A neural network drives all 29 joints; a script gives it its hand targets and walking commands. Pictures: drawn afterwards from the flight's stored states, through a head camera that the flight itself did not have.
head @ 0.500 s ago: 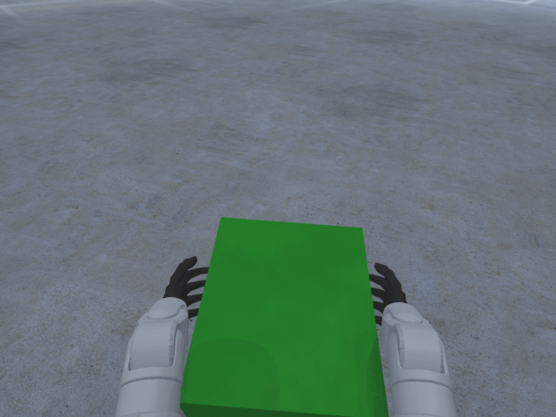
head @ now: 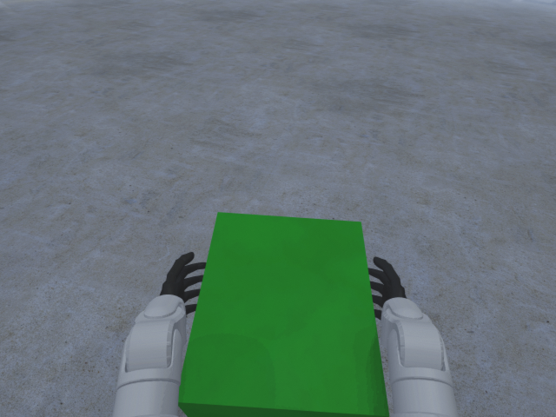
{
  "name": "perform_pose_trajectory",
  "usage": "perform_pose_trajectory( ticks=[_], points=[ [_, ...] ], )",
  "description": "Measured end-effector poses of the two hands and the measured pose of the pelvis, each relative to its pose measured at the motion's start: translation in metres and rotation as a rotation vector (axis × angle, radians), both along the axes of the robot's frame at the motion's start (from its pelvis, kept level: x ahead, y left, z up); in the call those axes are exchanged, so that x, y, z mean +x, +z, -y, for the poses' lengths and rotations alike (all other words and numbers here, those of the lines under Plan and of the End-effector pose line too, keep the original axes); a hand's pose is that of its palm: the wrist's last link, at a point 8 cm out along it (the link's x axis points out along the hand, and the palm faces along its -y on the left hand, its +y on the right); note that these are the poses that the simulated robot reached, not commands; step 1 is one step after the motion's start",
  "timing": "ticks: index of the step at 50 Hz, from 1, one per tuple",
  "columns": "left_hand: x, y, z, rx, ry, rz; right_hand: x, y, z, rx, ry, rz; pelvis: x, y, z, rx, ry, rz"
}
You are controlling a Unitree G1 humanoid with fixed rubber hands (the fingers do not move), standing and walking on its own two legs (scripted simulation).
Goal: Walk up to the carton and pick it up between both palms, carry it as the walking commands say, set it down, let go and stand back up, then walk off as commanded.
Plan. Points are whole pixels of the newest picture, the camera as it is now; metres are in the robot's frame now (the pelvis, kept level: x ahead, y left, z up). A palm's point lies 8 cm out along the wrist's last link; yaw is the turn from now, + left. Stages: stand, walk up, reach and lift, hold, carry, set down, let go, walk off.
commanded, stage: carry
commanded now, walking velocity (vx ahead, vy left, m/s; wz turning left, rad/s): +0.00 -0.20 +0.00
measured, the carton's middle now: (281, 331) +0.28 +0.00 -0.03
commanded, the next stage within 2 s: none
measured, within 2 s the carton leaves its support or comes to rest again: neither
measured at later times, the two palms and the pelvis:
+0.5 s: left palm (230, 316) +0.25 +0.07 +0.07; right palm (470, 328) +0.23 -0.24 +0.08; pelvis -0.02 -0.07 -0.02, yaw -2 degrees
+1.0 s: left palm (336, 345) +0.21 -0.07 +0.07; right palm out of the picture +0.18 -0.38 +0.06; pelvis -0.07 -0.19 -0.01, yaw -3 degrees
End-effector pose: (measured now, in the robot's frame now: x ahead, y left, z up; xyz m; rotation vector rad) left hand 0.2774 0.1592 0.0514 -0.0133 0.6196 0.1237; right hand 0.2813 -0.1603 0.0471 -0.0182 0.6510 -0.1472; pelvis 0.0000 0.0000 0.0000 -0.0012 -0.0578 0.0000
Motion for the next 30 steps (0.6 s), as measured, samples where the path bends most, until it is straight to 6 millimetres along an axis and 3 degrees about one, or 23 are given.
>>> perform_pose_trajectory(
  ticks=[6, 13, 17, 25, 30],
  points=[
    [0.002, 0.003, 0.015, -0.027, -0.003, 0.040, -0.003, 0.007, 0.015, 0.006, -0.030, 0.042, -0.003, -0.011, 0.013, 0.009, -0.045, -0.077],
    [-0.001, 0.014, 0.066, -0.055, -0.037, 0.038, -0.021, 0.015, 0.062, 0.044, -0.089, 0.050, -0.004, -0.017, 0.043, -0.009, -0.058, -0.124],
    [-0.009, 0.020, 0.084, -0.042, -0.054, 0.011, -0.036, 0.021, 0.081, 0.055, -0.118, 0.024, -0.009, -0.012, 0.055, 0.008, -0.044, -0.135],
    [-0.030, 0.019, 0.086, -0.080, -0.023, -0.005, -0.047, 0.030, 0.084, 0.034, -0.109, 0.005, -0.023, -0.016, 0.067, 0.001, -0.038, -0.141],
    [-0.046, 0.022, 0.090, -0.088, 0.013, -0.045, -0.056, 0.032, 0.088, 0.036, -0.094, -0.037, -0.030, -0.006, 0.081, -0.015, -0.057, -0.132]
  ],
)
